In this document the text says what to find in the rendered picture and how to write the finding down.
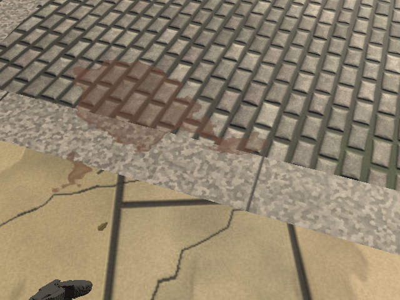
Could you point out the left robot hand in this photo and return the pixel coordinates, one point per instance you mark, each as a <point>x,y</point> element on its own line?
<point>65,290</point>

